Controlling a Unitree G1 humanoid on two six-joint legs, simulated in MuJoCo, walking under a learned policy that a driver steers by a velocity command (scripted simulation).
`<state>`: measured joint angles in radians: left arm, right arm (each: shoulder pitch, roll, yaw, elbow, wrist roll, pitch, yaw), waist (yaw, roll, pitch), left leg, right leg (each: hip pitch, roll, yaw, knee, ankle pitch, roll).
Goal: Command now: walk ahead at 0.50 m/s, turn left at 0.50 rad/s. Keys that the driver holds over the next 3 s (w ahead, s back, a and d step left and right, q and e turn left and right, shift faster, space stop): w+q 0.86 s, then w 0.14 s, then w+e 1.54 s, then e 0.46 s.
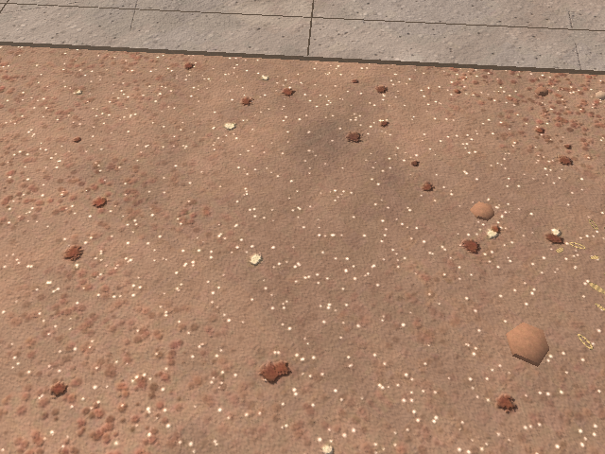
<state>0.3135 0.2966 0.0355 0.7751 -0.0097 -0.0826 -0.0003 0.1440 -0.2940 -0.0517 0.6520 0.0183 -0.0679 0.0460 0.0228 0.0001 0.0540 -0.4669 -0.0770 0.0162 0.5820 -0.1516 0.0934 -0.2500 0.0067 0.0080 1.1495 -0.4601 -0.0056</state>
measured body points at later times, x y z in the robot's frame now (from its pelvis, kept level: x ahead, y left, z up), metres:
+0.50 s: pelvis +0.29 -0.03 +0.01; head +0.31 -0.03 +0.46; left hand +0.40 +0.27 -0.07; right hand +0.43 -0.29 -0.11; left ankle +0.14 +0.06 -0.64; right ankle +0.38 -0.12 -0.72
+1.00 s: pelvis +0.51 +0.11 +0.00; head +0.54 +0.14 +0.45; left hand +0.38 +0.38 -0.13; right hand +0.83 +0.02 -0.07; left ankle +0.54 +0.22 -0.72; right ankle +0.44 -0.10 -0.64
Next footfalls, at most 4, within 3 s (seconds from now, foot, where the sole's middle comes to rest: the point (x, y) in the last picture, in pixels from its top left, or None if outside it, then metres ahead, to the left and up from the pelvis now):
0.40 right None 0.42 -0.11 -0.76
0.92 left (210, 387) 0.57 0.25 -0.76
1.48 right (242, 247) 0.95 0.21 -0.76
1.94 left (152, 186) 1.16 0.48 -0.76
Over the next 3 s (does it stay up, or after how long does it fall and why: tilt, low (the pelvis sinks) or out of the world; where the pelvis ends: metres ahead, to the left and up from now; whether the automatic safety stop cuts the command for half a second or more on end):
stays up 1.52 0.28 0.00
